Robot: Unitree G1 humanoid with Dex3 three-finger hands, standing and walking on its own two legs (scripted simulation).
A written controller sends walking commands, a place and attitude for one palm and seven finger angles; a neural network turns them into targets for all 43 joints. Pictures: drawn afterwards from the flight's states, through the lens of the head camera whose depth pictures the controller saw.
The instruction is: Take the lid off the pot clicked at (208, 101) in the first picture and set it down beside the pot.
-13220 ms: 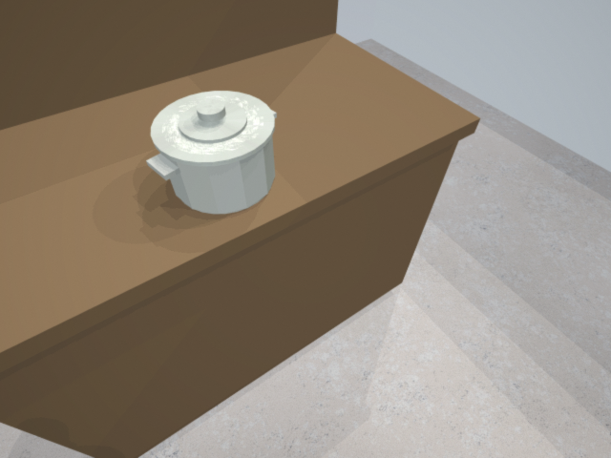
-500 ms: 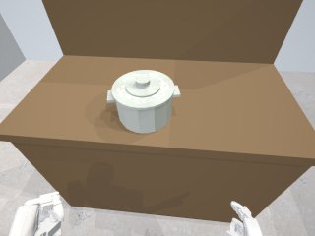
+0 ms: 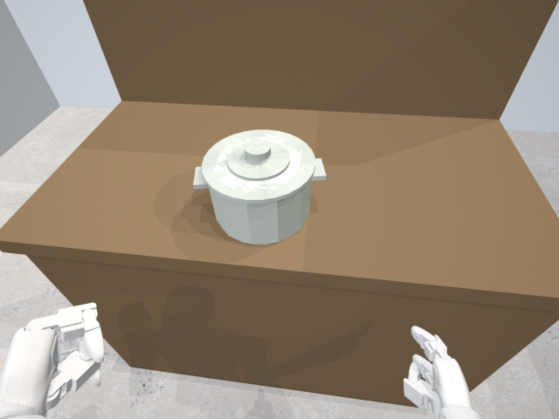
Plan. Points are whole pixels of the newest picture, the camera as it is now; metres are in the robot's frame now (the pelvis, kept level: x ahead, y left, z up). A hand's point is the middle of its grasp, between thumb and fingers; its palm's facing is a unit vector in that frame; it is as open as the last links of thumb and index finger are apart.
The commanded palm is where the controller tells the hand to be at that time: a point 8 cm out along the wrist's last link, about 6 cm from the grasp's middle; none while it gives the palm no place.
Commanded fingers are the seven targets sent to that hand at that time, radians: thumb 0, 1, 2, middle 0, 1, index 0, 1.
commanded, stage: raise the hand higher, near the body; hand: left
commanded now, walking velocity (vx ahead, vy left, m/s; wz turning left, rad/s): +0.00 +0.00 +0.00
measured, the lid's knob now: (257, 150) +0.51 +0.11 +0.13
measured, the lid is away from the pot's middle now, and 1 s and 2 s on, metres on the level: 0.00 0.00 0.00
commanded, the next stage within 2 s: reach forward and open the fingers in 0.16 s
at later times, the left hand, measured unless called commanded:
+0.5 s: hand (83, 310) +0.19 +0.26 +0.13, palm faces +0.09 -0.19 -0.98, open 2.9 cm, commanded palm +0.16 +0.26 +0.18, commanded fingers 0.00 0.49 1.17 -1.17 -1.04 -1.17 -1.04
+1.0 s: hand (74, 273) +0.22 +0.27 +0.15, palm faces -0.12 -0.01 -0.99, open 6.9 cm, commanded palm +0.19 +0.26 +0.22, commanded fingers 0.00 -0.27 1.52 -0.88 -0.15 -0.88 -0.15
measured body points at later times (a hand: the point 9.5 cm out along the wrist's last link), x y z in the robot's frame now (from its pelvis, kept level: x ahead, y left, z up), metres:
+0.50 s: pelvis -0.01 +0.00 -0.01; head +0.00 -0.04 +0.44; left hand +0.18 +0.26 +0.18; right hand +0.20 -0.23 -0.10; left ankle +0.02 +0.11 -0.74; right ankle -0.03 -0.11 -0.74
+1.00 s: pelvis -0.04 +0.02 +0.00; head -0.02 -0.03 +0.44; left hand +0.22 +0.27 +0.21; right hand +0.19 -0.19 -0.09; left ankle +0.02 +0.11 -0.74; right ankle -0.03 -0.11 -0.74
